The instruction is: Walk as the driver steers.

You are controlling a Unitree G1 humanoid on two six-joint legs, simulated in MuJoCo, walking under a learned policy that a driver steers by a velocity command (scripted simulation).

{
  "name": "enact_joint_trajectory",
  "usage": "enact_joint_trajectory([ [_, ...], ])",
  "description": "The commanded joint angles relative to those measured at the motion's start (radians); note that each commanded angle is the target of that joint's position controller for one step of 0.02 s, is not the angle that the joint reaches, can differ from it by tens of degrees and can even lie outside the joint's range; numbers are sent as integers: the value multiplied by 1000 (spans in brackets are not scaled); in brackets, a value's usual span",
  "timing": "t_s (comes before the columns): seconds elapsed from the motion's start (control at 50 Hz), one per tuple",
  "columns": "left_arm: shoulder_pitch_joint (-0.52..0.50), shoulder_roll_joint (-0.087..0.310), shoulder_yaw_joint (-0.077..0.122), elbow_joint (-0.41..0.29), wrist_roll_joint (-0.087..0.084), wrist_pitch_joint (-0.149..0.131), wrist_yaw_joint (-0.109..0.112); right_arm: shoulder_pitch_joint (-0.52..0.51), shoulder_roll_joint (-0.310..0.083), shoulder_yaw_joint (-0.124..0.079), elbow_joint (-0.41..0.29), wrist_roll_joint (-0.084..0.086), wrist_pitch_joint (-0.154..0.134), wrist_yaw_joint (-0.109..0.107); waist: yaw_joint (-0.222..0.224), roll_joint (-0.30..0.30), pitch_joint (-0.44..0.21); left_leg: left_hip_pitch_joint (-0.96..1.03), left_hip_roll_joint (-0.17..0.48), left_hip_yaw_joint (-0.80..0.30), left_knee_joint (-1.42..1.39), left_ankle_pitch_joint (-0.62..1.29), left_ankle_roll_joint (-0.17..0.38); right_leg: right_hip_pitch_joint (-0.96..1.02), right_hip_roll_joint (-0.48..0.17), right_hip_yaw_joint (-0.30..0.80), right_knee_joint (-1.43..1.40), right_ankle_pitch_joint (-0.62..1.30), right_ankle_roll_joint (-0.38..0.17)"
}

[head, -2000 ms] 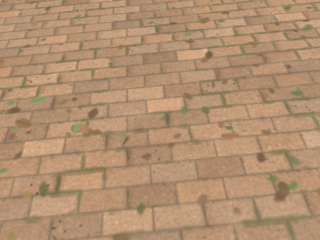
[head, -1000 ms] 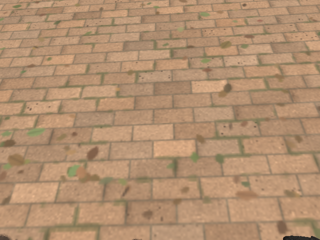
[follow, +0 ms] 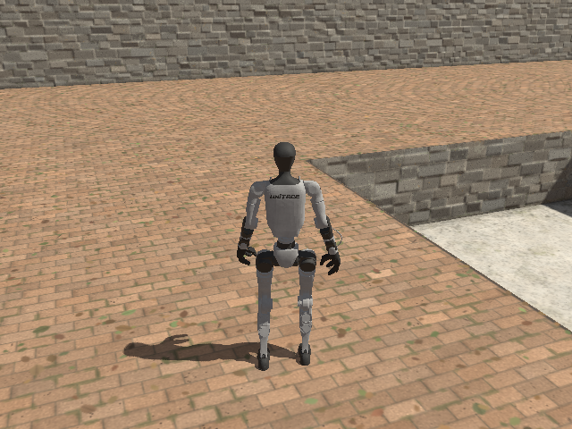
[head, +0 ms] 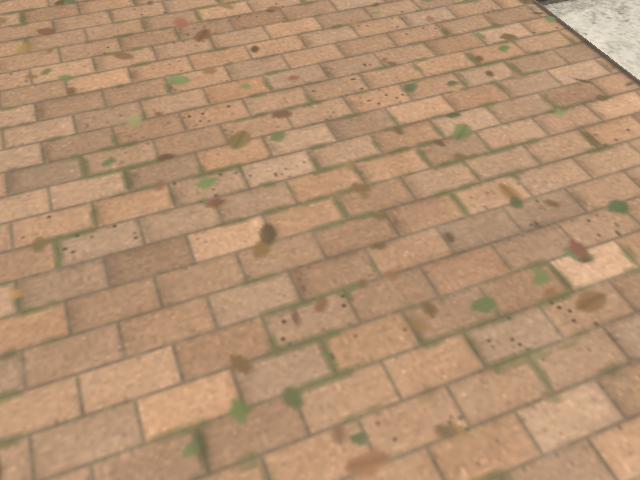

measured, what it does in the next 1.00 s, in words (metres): stands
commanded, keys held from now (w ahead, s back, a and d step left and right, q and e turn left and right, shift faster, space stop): no key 1.00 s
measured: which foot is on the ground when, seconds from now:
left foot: down 0.00-1.00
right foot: down 0.00-1.00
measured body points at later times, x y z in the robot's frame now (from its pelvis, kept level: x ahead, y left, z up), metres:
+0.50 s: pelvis +0.01 +0.02 +0.00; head +0.02 +0.02 +0.45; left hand +0.08 +0.28 -0.14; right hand +0.07 -0.24 -0.14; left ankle -0.01 +0.13 -0.74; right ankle +0.03 -0.11 -0.74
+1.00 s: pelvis +0.01 +0.02 +0.00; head +0.02 +0.02 +0.45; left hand +0.05 +0.28 -0.15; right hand +0.04 -0.23 -0.15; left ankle -0.01 +0.13 -0.74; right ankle +0.03 -0.11 -0.74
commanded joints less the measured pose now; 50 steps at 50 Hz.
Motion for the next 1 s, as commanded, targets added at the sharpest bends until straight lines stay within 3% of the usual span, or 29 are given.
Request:
enact_joint_trajectory([
  [0.02, -23, 129, 38, -29, -1, -4, 10, -53, -130, -15, -31, 1, -34, -5, 15, 79, -33, -99, 60, -71, -156, 55, 31, 126, -58, 65, -49, 115, -19],
  [0.18, 4, 121, 41, 59, -8, -12, 8, -21, -113, -4, 5, 4, -18, -19, -3, 14, -30, -36, 36, -51, -134, 103, 44, 98, -56, 51, -66, 139, -2],
  [0.44, 39, 130, 32, 160, -12, -13, 21, -1, -100, 5, 33, 5, -13, -18, 4, 18, -27, -31, 16, -37, -136, 136, 45, 106, -60, 43, -67, 150, 3],
  [1.0, 94, 98, 14, 256, -16, -9, 28, 120, -69, 16, 49, 7, -17, -25, 9, 14, -5, -46, 1, -32, -141, 137, 49, 85, -56, 30, -68, 127, 9],
])
Next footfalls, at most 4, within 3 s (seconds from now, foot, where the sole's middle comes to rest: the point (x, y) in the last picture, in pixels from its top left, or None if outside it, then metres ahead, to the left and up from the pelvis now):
2.08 right None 0.14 -0.13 -0.78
2.56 left None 0.49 0.10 -0.78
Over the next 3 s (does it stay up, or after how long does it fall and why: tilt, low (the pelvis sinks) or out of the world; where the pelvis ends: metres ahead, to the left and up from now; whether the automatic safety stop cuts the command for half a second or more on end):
stays up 0.44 0.00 0.00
